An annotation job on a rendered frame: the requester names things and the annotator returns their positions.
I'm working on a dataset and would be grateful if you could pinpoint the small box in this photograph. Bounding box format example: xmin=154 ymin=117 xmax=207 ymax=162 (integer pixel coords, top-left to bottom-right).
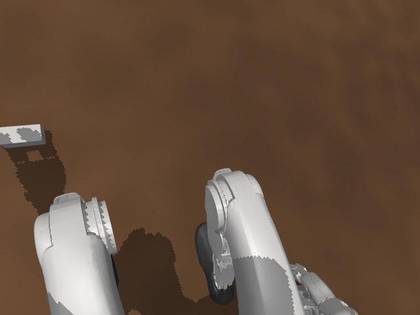
xmin=0 ymin=124 xmax=46 ymax=148

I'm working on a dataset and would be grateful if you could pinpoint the right robot hand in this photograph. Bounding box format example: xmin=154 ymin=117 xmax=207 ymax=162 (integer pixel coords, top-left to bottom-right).
xmin=289 ymin=263 xmax=336 ymax=315

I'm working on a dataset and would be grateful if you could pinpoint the right robot foot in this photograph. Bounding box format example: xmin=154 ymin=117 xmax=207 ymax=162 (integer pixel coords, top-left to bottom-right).
xmin=195 ymin=222 xmax=234 ymax=305

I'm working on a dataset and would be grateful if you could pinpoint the right robot arm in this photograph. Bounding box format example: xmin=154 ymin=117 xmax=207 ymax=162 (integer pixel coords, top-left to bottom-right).
xmin=318 ymin=298 xmax=358 ymax=315

